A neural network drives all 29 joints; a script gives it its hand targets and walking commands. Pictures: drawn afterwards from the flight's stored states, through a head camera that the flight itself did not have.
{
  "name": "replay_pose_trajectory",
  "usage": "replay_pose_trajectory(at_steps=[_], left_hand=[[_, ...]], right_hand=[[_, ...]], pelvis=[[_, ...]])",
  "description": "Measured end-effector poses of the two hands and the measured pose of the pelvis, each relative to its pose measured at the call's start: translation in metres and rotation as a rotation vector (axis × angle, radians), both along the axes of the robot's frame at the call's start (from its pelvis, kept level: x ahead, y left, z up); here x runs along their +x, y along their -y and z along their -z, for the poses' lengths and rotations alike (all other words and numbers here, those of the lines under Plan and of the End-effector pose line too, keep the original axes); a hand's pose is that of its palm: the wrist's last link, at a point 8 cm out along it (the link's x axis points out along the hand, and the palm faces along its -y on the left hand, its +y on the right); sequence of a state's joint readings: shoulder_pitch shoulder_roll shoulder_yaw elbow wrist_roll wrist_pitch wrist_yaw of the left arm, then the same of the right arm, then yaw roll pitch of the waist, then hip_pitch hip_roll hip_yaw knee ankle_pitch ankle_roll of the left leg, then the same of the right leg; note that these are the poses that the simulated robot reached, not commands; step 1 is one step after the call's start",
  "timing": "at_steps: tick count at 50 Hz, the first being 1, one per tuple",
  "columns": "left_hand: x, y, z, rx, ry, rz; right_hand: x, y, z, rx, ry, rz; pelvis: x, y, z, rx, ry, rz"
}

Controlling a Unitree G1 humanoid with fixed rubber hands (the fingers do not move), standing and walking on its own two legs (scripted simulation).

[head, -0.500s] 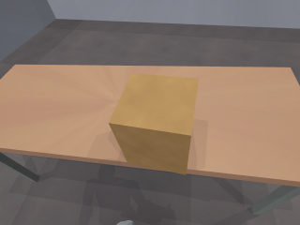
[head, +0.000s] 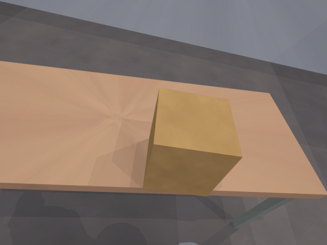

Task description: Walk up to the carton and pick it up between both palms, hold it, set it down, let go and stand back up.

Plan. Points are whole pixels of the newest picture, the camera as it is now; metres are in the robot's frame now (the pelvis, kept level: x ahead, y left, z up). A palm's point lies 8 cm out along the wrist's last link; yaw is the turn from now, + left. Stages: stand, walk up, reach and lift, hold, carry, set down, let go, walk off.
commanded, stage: walk up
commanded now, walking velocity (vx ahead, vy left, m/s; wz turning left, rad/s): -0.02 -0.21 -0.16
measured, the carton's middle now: (184, 145) +0.42 -0.07 -0.03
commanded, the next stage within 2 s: stand in 1.42 s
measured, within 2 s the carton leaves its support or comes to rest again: neither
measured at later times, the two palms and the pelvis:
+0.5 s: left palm out of the picture +0.06 +0.10 -0.12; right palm out of the picture -0.09 -0.37 -0.16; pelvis -0.03 -0.13 -0.01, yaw -1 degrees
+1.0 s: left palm out of the picture -0.08 +0.10 -0.12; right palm out of the picture +0.07 -0.37 -0.15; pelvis +0.01 -0.13 +0.00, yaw +0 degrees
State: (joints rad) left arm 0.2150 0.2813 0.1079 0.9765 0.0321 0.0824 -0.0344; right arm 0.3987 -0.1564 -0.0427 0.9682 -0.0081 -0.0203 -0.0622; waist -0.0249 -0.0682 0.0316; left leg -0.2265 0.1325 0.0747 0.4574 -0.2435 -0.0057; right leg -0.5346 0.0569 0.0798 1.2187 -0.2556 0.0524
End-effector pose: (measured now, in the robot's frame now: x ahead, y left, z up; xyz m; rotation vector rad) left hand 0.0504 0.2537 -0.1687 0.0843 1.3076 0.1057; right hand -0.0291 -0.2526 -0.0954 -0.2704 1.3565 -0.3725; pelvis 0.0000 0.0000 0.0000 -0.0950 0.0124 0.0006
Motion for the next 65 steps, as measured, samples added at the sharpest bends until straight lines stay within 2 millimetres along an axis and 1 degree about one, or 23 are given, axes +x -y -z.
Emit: replay_pose_trajectory(at_steps=[5, 9, 12, 14, 16, 18, 20, 21, 25, 27, 29, 32, 37, 40, 43, 45, 47, 50, 52, 54, 57, 60, 65], left_hand=[[0.024, 0.009, -0.001, 0.005, 0.028, 0.048], [0.044, 0.027, -0.006, 0.022, 0.067, 0.089], [0.059, 0.048, -0.013, 0.039, 0.100, 0.128], [0.068, 0.067, -0.019, 0.048, 0.127, 0.153], [0.076, 0.088, -0.025, 0.056, 0.160, 0.172], [0.077, 0.108, -0.031, 0.073, 0.190, 0.184], [0.069, 0.124, -0.032, 0.104, 0.214, 0.170], [0.058, 0.133, -0.035, 0.113, 0.209, 0.160], [0.005, 0.157, -0.049, 0.131, 0.128, 0.106], [-0.014, 0.166, -0.052, 0.137, 0.089, 0.084], [-0.027, 0.175, -0.052, 0.138, 0.066, 0.060], [-0.043, 0.188, -0.047, 0.132, 0.034, 0.034], [-0.062, 0.204, -0.035, 0.105, -0.020, 0.010], [-0.076, 0.202, -0.033, 0.108, -0.054, -0.029], [-0.096, 0.188, -0.039, 0.134, -0.118, -0.060], [-0.109, 0.179, -0.044, 0.146, -0.159, -0.075], [-0.119, 0.170, -0.048, 0.151, -0.190, -0.088], [-0.129, 0.158, -0.048, 0.138, -0.232, -0.107], [-0.134, 0.153, -0.042, 0.113, -0.264, -0.114], [-0.135, 0.146, -0.031, 0.081, -0.290, -0.121], [-0.125, 0.135, -0.018, 0.044, -0.301, -0.114], [-0.102, 0.125, -0.011, 0.032, -0.282, -0.085], [-0.054, 0.111, -0.008, 0.047, -0.204, -0.033]], right_hand=[[-0.036, 0.001, 0.002, 0.003, -0.057, 0.048], [-0.059, 0.009, 0.009, 0.030, -0.078, 0.079], [-0.073, 0.021, 0.016, 0.056, -0.086, 0.103], [-0.083, 0.032, 0.022, 0.076, -0.096, 0.119], [-0.093, 0.048, 0.030, 0.100, -0.113, 0.132], [-0.098, 0.068, 0.043, 0.127, -0.124, 0.137], [-0.098, 0.088, 0.060, 0.166, -0.131, 0.123], [-0.094, 0.095, 0.065, 0.185, -0.135, 0.110], [-0.061, 0.114, 0.067, 0.249, -0.101, 0.065], [-0.047, 0.120, 0.067, 0.274, -0.085, 0.039], [-0.037, 0.124, 0.068, 0.287, -0.087, 0.016], [-0.029, 0.131, 0.069, 0.288, -0.102, -0.005], [-0.013, 0.139, 0.070, 0.262, -0.111, -0.031], [0.006, 0.143, 0.067, 0.242, -0.098, -0.059], [0.036, 0.145, 0.062, 0.224, -0.046, -0.086], [0.056, 0.142, 0.059, 0.219, -0.007, -0.102], [0.075, 0.134, 0.057, 0.221, 0.024, -0.118], [0.102, 0.114, 0.056, 0.229, 0.063, -0.143], [0.120, 0.098, 0.057, 0.230, 0.092, -0.153], [0.133, 0.082, 0.059, 0.219, 0.118, -0.164], [0.136, 0.059, 0.054, 0.208, 0.125, -0.162], [0.125, 0.045, 0.052, 0.210, 0.109, -0.135], [0.102, 0.043, 0.054, 0.197, 0.065, -0.070]], pelvis=[[-0.003, 0.007, 0.002, -0.001, -0.002, 0.022], [-0.010, 0.021, 0.004, 0.009, -0.003, 0.040], [-0.017, 0.037, 0.005, 0.020, -0.004, 0.053], [-0.023, 0.051, 0.007, 0.031, -0.006, 0.053], [-0.027, 0.066, 0.009, 0.046, -0.011, 0.047], [-0.030, 0.083, 0.014, 0.063, -0.016, 0.045], [-0.031, 0.102, 0.022, 0.092, -0.012, 0.040], [-0.031, 0.108, 0.021, 0.091, -0.003, 0.036], [-0.025, 0.129, 0.006, 0.129, 0.013, 0.027], [-0.024, 0.138, 0.001, 0.132, 0.014, 0.021], [-0.023, 0.146, 0.000, 0.131, 0.013, 0.014], [-0.020, 0.155, 0.001, 0.119, 0.010, 0.006], [-0.012, 0.163, 0.005, 0.101, 0.003, -0.003], [-0.007, 0.161, 0.005, 0.107, -0.009, 0.002], [-0.003, 0.155, 0.001, 0.124, -0.019, 0.010], [0.000, 0.148, -0.001, 0.132, -0.023, 0.013], [0.003, 0.140, -0.002, 0.137, -0.026, 0.014], [0.010, 0.126, 0.000, 0.134, -0.020, 0.006], [0.015, 0.115, 0.003, 0.120, -0.010, 0.001], [0.021, 0.102, 0.010, 0.095, 0.002, -0.003], [0.029, 0.090, 0.012, 0.112, 0.019, 0.011], [0.035, 0.082, 0.011, 0.111, 0.031, 0.022], [0.042, 0.074, 0.011, 0.111, 0.033, 0.028]])
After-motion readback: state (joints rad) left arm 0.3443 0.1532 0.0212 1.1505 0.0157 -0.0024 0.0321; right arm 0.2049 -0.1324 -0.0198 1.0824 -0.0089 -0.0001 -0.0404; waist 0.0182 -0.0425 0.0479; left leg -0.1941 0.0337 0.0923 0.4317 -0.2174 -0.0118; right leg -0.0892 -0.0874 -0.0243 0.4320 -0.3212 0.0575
